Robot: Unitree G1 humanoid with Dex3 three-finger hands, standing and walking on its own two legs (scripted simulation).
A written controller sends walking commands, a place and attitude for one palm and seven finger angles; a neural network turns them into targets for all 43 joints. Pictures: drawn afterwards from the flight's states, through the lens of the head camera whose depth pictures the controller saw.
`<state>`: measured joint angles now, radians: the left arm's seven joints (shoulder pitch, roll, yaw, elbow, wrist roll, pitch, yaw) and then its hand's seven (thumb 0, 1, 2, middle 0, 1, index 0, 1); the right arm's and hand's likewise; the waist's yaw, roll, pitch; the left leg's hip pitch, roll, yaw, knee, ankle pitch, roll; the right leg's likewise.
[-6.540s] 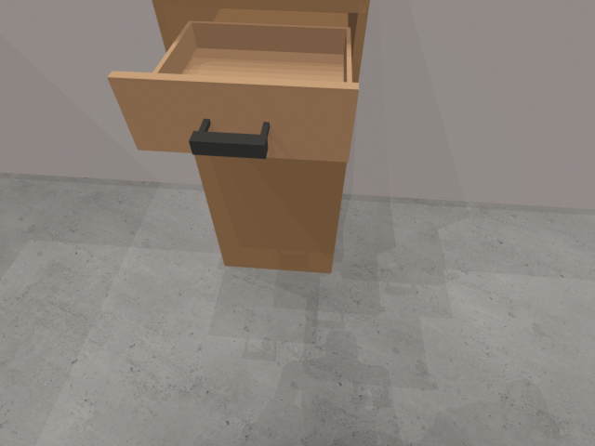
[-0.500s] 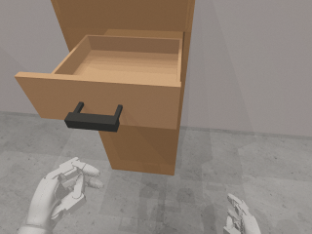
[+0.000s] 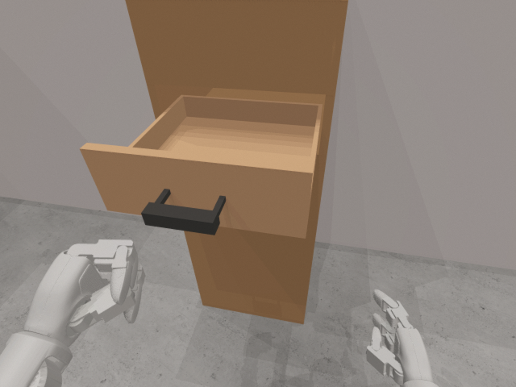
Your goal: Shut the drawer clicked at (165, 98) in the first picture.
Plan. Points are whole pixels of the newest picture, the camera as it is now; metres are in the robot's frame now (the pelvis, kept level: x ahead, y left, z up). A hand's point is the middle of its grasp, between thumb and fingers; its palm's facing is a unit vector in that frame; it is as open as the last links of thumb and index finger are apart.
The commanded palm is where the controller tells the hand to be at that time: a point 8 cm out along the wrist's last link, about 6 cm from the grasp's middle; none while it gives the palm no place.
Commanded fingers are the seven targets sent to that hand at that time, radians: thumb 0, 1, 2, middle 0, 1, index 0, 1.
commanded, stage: raise the hand and make a fist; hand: left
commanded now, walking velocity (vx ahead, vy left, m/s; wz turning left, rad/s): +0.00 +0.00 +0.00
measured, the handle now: (187, 208) +0.34 +0.17 +0.14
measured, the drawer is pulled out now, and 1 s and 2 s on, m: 0.28 0.28 0.28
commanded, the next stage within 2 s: bring the fist close to the handle in 0.60 s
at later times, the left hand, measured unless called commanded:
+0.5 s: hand (121, 269) +0.16 +0.17 +0.22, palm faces -0.05 -0.98 -0.17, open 3.3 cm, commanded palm +0.12 +0.21 +0.24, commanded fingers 0.00 0.90 0.90 -1.40 -1.60 -1.40 -1.60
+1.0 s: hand (137, 271) +0.18 +0.16 +0.20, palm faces -0.06 -0.99 -0.10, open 3.3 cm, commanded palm +0.15 +0.21 +0.21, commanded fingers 0.00 0.90 0.90 -1.40 -1.60 -1.40 -1.60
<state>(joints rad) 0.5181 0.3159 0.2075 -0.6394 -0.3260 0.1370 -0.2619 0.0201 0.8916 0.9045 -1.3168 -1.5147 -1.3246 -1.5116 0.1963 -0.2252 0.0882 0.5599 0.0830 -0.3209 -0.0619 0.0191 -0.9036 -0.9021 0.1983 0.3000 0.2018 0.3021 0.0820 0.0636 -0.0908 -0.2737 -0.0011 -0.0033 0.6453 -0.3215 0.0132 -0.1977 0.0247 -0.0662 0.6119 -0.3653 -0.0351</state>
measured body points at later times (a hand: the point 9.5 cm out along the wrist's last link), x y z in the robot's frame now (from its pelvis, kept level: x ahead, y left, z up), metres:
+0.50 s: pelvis -0.01 -0.01 +0.01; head -0.08 -0.04 +0.45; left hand +0.16 +0.22 +0.23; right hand +0.20 -0.22 -0.03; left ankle +0.02 +0.11 -0.73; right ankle -0.02 -0.09 -0.73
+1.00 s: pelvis -0.01 +0.00 +0.00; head -0.06 -0.02 +0.45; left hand +0.17 +0.22 +0.20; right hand +0.22 -0.20 -0.04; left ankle +0.02 +0.11 -0.73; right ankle -0.02 -0.09 -0.73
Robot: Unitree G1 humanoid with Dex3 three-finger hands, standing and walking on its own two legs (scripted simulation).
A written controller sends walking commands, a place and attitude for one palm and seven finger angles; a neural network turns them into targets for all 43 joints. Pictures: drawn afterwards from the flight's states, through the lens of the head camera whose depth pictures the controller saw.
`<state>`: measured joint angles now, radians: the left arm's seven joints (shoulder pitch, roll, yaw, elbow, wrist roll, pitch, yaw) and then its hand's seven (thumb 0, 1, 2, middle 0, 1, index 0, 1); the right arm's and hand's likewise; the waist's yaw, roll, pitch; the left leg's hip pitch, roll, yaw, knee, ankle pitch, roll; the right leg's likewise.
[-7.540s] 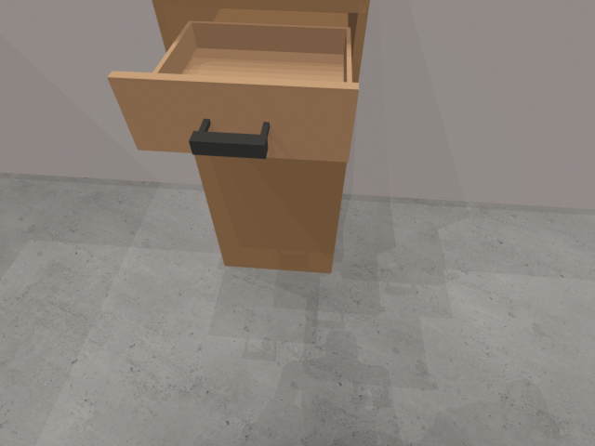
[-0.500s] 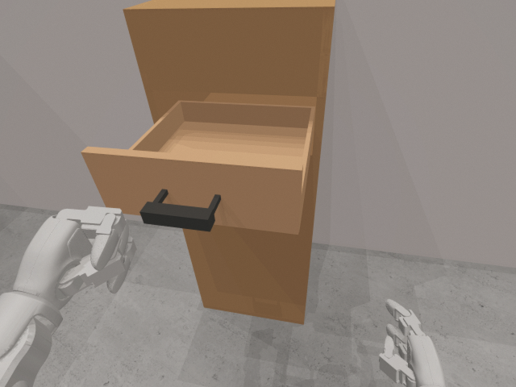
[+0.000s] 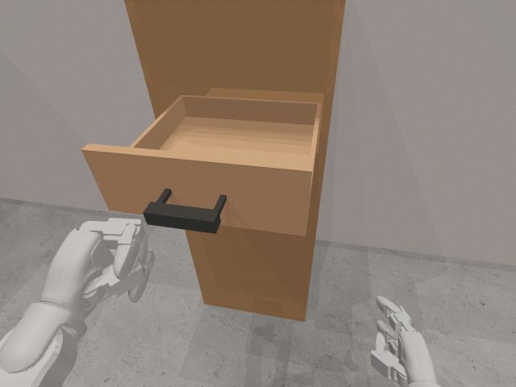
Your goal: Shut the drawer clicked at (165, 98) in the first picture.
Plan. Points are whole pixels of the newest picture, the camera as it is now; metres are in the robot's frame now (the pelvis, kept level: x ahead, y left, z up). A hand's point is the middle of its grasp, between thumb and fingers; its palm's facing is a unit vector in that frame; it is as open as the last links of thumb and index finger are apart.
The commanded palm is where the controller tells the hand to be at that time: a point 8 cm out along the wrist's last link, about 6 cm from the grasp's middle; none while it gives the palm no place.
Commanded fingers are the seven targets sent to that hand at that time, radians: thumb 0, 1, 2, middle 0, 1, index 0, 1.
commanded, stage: bring the fist close to the handle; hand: left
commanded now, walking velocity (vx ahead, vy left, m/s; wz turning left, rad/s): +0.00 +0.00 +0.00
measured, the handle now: (188, 207) +0.35 +0.17 +0.14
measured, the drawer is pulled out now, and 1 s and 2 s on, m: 0.28 0.28 0.22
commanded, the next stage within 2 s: push the drawer shut in 1.10 s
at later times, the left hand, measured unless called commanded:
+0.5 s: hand (166, 268) +0.22 +0.15 +0.15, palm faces -0.04 -1.00 -0.07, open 3.3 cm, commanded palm +0.20 +0.20 +0.16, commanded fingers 0.00 0.90 0.90 -1.40 -1.60 -1.40 -1.60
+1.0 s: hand (184, 261) +0.25 +0.14 +0.13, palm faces -0.05 -1.00 -0.06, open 3.3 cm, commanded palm +0.22 +0.20 +0.14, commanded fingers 0.00 0.90 0.90 -1.40 -1.60 -1.40 -1.60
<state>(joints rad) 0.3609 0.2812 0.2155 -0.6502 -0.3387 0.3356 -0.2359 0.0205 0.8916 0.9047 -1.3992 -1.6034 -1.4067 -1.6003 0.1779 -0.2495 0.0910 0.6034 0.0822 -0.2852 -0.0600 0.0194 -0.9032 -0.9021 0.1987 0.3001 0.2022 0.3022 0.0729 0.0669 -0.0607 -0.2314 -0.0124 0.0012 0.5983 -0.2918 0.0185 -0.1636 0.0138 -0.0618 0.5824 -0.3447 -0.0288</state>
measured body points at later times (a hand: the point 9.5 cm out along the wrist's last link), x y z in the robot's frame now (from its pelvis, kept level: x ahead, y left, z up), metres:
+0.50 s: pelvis +0.01 +0.00 +0.00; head -0.02 -0.03 +0.45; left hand +0.22 +0.21 +0.15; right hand +0.19 -0.23 -0.07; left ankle +0.02 +0.11 -0.73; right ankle -0.01 -0.10 -0.73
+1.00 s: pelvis +0.02 -0.01 +0.00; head +0.00 -0.03 +0.45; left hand +0.24 +0.19 +0.13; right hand +0.20 -0.23 -0.07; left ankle +0.02 +0.11 -0.73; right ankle -0.01 -0.10 -0.73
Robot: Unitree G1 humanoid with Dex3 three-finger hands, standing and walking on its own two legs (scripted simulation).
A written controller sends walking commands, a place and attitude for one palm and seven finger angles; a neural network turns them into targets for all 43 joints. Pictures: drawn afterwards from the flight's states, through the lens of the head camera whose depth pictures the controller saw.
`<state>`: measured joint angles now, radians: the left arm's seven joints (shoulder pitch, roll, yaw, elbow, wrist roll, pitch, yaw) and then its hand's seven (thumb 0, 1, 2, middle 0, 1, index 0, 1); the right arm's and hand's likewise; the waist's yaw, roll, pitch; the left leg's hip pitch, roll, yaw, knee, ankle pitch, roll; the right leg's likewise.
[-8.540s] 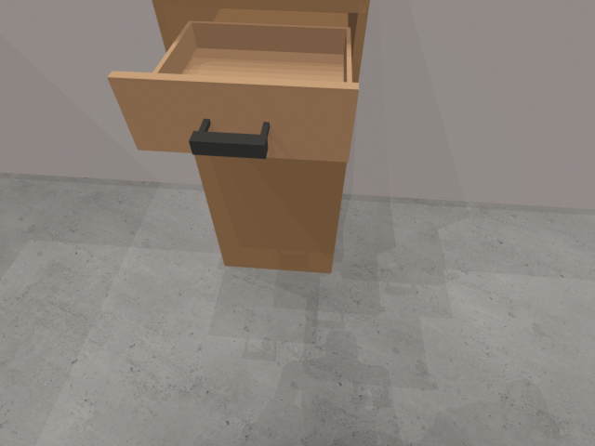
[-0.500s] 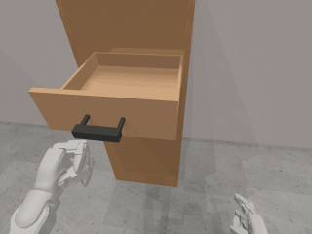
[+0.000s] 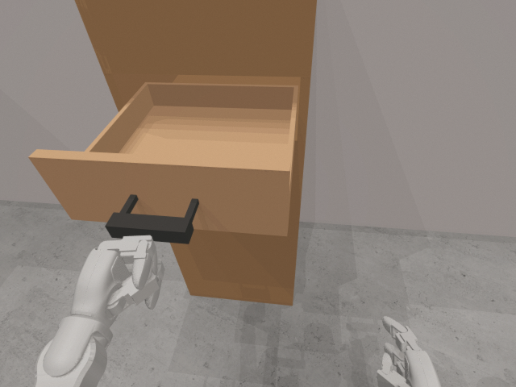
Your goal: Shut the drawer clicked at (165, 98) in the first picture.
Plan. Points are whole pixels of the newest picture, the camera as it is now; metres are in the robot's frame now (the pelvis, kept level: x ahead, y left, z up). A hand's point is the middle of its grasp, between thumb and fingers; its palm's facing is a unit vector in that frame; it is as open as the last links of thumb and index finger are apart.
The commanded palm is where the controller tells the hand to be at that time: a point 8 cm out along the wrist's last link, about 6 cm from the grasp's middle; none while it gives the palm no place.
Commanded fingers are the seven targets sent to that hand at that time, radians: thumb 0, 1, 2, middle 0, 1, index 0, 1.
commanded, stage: bring the fist close to the handle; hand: left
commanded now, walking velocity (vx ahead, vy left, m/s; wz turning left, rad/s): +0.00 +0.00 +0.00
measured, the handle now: (156, 215) +0.32 +0.18 +0.14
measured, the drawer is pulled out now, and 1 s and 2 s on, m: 0.28 0.22 0.10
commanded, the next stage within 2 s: push the drawer shut in 0.10 s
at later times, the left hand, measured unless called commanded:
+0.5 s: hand (160, 263) +0.25 +0.15 +0.13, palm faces -0.05 -1.00 -0.06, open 3.2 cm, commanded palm +0.23 +0.20 +0.14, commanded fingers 0.00 0.90 0.90 -1.40 -1.60 -1.40 -1.60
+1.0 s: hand (174, 227) +0.31 +0.15 +0.13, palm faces -0.05 -1.00 -0.04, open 3.1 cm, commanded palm +0.29 +0.19 +0.14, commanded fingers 0.00 0.90 0.90 -1.40 -1.60 -1.40 -1.60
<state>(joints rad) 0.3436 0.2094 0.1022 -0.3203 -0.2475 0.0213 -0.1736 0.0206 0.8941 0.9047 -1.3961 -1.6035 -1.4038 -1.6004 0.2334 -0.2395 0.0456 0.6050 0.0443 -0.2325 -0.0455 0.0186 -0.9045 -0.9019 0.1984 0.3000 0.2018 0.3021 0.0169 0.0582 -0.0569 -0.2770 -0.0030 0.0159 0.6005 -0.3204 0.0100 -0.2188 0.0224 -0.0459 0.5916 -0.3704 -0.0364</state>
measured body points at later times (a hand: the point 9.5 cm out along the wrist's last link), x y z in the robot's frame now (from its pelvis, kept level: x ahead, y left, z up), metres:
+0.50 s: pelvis -0.01 +0.00 +0.00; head -0.02 -0.03 +0.45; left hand +0.24 +0.20 +0.13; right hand +0.18 -0.23 -0.08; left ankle +0.00 +0.11 -0.73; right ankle -0.03 -0.09 -0.73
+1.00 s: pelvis -0.02 +0.00 +0.00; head -0.03 -0.02 +0.45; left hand +0.30 +0.20 +0.13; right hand +0.15 -0.23 -0.09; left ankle +0.00 +0.11 -0.73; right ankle -0.03 -0.09 -0.73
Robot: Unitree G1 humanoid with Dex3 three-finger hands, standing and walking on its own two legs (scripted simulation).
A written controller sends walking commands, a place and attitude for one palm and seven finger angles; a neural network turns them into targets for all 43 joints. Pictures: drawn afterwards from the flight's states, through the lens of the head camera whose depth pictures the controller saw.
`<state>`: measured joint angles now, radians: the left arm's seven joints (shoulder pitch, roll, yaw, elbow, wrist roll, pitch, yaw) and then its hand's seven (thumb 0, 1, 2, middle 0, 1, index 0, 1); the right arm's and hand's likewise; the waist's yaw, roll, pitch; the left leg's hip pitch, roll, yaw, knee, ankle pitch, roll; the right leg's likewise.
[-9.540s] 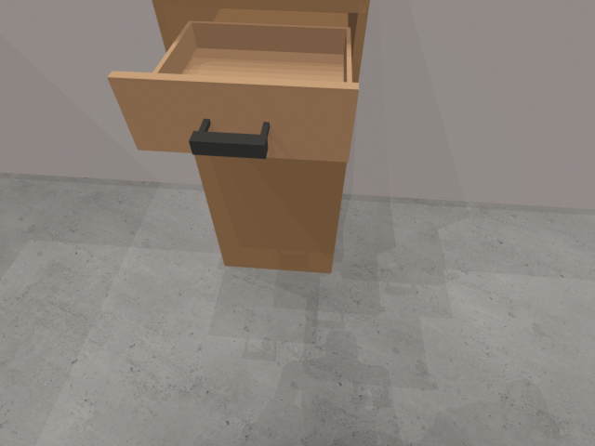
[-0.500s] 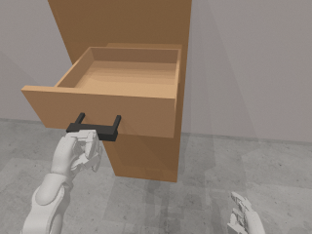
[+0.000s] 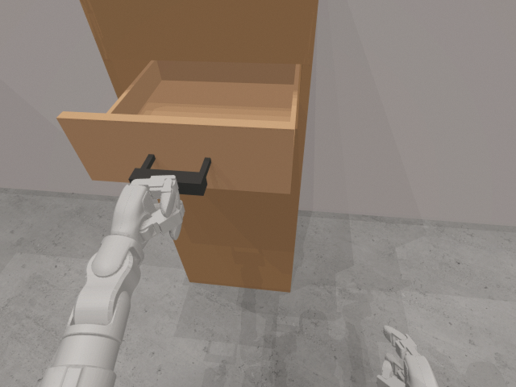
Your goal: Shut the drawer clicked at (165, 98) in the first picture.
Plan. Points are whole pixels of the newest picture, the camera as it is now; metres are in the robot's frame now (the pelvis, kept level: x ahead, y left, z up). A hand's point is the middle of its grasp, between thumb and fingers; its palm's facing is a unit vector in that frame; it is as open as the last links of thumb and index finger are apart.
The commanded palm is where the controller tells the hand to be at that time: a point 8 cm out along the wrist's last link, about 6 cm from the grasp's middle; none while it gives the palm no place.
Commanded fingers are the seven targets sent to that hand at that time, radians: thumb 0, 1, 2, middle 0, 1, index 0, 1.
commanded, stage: push the drawer shut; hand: left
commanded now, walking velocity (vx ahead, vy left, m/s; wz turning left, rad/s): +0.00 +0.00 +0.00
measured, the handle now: (173, 171) +0.41 +0.17 +0.13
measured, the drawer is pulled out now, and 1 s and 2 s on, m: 0.22 0.10 0.00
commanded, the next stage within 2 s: none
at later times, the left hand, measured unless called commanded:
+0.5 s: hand (188, 187) +0.38 +0.14 +0.13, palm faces -0.05 -1.00 -0.02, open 3.2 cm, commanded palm +0.37 +0.19 +0.13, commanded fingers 0.00 0.90 0.90 -1.40 -1.60 -1.40 -1.60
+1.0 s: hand (197, 162) +0.44 +0.13 +0.13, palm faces -0.05 -1.00 -0.01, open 3.2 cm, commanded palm +0.43 +0.18 +0.13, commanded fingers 0.00 0.90 0.90 -1.40 -1.60 -1.40 -1.60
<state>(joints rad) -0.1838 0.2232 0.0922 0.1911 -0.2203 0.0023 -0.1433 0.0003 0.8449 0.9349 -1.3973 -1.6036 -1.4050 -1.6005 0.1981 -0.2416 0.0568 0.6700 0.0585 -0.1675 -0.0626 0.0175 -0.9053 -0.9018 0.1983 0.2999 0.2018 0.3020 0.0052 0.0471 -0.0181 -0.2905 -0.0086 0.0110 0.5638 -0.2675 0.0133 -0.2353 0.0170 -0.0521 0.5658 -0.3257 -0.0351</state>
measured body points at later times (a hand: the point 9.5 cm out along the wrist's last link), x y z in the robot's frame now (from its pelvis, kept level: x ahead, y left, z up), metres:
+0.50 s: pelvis +0.01 +0.01 +0.00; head +0.01 -0.01 +0.45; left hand +0.38 +0.19 +0.13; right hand +0.14 -0.24 -0.10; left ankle +0.02 +0.11 -0.73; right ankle -0.01 -0.09 -0.73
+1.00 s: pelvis +0.00 +0.01 +0.00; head +0.02 +0.00 +0.45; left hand +0.44 +0.19 +0.13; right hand +0.08 -0.25 -0.12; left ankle +0.02 +0.11 -0.73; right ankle -0.01 -0.09 -0.73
